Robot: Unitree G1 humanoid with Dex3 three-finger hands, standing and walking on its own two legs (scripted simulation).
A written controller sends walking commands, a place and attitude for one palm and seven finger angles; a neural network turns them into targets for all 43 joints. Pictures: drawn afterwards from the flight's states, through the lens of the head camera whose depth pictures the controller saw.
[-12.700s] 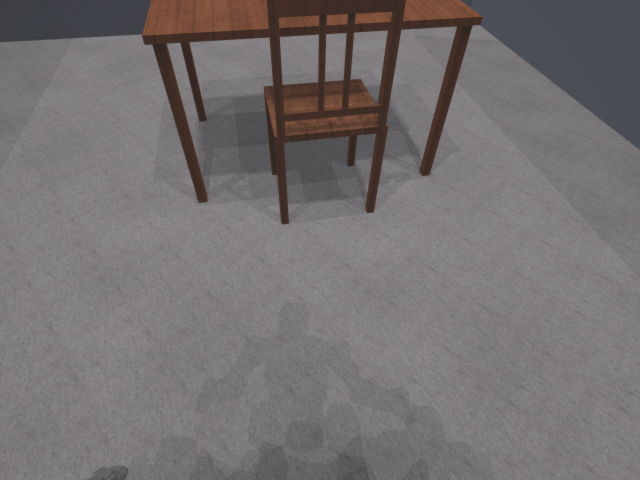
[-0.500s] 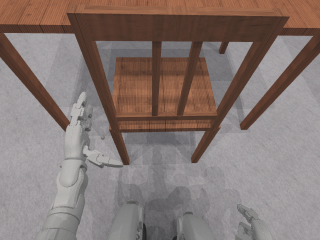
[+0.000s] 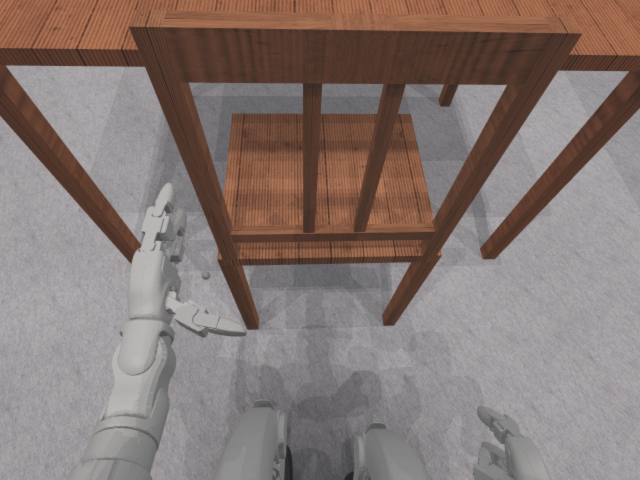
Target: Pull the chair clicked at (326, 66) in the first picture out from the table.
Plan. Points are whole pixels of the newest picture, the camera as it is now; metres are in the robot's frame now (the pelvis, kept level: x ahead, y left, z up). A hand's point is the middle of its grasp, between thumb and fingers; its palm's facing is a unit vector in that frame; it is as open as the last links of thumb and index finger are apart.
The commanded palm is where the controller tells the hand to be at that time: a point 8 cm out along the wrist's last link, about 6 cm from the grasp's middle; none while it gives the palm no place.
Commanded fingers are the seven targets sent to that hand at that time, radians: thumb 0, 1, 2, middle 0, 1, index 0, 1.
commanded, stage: aim the fingers beside a spindle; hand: left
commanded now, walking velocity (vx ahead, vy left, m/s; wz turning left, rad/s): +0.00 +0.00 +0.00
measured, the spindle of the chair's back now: (310, 171) +0.51 +0.04 +0.03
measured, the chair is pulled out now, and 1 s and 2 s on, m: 0.00 0.00 0.00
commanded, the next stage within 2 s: push the fingers through the gap in 0.02 s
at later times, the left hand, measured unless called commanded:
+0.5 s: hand (200, 251) +0.39 +0.17 +0.01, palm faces +0.09 -1.00 -0.02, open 17.0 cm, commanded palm +0.36 +0.22 +0.02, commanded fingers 0.00 -0.50 0.30 -0.06 -0.08 -0.06 -0.08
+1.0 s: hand (203, 224) +0.42 +0.17 +0.02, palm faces +0.10 -0.99 -0.03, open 17.0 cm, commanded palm +0.40 +0.21 +0.02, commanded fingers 0.00 -0.50 0.30 -0.06 -0.08 -0.06 -0.08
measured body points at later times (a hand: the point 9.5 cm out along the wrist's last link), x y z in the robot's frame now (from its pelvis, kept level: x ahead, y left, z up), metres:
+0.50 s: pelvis +0.00 +0.00 +0.00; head +0.12 +0.01 +0.43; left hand +0.37 +0.22 +0.02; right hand +0.13 -0.26 -0.12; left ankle +0.06 +0.09 -0.62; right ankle -0.01 -0.10 -0.62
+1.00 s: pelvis +0.00 +0.00 +0.00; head +0.12 +0.02 +0.43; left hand +0.41 +0.22 +0.02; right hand +0.09 -0.26 -0.12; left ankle +0.06 +0.09 -0.62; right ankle -0.01 -0.10 -0.62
